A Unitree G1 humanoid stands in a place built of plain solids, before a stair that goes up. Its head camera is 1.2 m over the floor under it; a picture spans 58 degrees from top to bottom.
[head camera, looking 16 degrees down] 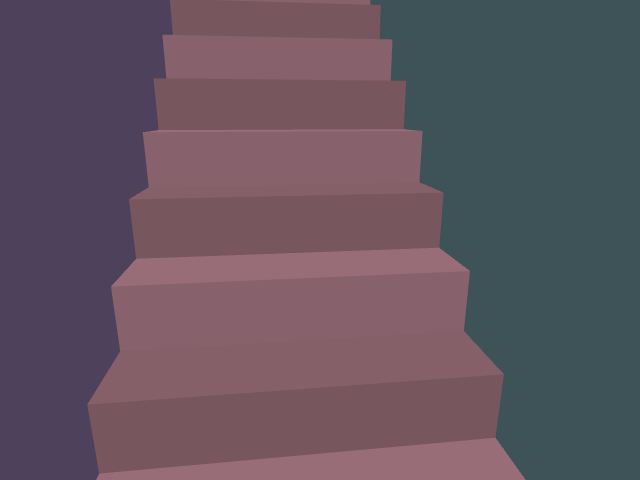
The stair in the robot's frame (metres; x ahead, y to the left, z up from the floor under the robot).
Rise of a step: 0.19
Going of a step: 0.23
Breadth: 1.00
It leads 7 degrees to the left of straight ahead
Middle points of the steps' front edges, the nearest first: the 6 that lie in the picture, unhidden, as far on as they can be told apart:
0.90 0.03 0.57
1.13 0.06 0.77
1.36 0.09 0.96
1.59 0.12 1.15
1.83 0.14 1.34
2.06 0.17 1.53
